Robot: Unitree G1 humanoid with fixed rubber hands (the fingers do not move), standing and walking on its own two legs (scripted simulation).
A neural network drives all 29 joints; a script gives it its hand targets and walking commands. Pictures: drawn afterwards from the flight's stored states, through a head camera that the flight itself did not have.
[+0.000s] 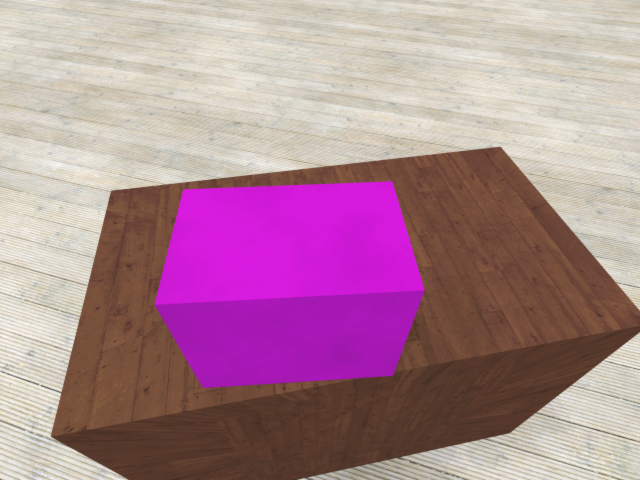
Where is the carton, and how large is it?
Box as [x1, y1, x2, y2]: [155, 181, 424, 387]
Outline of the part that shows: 391,181 183,189 155,305 203,387 382,376 393,374 424,290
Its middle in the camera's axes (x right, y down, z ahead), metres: -0.04 +0.07 +0.58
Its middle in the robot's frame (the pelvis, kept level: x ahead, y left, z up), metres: +0.38 +0.05 +0.00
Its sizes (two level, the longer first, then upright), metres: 0.296 0.189 0.237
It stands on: a pedestal, 0.66 m high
